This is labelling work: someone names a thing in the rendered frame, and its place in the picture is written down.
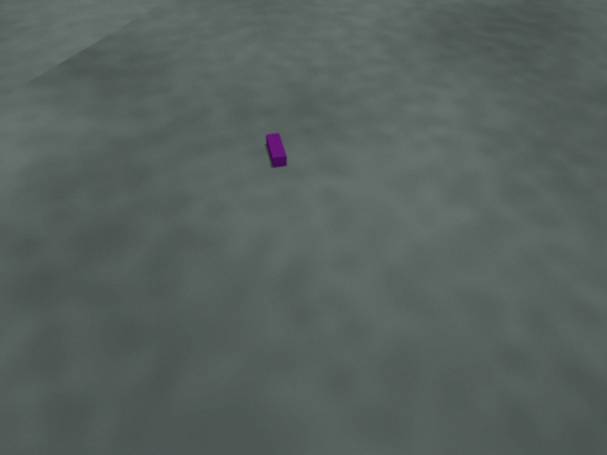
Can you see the carton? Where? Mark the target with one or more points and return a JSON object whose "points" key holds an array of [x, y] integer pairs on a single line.
{"points": [[276, 150]]}

